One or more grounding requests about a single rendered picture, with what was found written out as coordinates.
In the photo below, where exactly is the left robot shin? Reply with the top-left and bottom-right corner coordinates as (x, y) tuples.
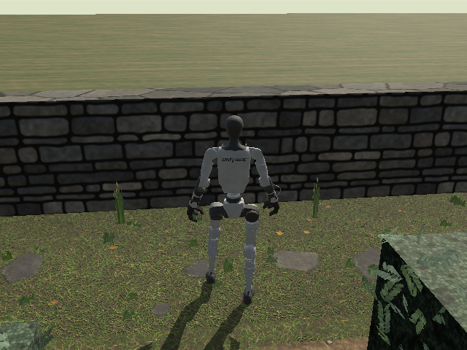
(208, 226), (218, 275)

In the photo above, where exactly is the robot left forearm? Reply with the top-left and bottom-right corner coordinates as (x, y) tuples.
(189, 177), (205, 208)

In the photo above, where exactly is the robot right upper arm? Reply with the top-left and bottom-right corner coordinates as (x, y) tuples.
(249, 147), (271, 187)

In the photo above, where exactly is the left robot hand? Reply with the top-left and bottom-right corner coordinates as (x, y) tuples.
(187, 205), (204, 222)

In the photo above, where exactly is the robot left foot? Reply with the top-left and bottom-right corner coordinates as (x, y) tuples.
(206, 271), (216, 284)

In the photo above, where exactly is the right robot hand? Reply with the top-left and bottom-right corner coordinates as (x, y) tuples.
(263, 200), (279, 216)

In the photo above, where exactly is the robot left upper arm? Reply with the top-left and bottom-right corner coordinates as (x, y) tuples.
(198, 147), (219, 188)

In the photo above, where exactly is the robot right forearm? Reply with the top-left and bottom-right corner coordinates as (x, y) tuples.
(263, 175), (278, 203)

